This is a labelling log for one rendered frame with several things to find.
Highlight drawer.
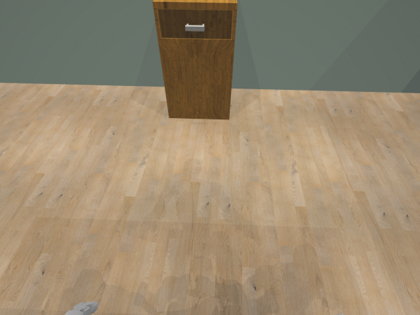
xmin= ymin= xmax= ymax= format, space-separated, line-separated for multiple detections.
xmin=158 ymin=9 xmax=233 ymax=39

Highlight cabinet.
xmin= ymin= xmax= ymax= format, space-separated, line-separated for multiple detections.
xmin=152 ymin=0 xmax=238 ymax=119

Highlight handle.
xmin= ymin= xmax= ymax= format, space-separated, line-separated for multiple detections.
xmin=185 ymin=24 xmax=204 ymax=32

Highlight left robot hand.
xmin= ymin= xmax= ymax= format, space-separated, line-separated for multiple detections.
xmin=65 ymin=301 xmax=98 ymax=315

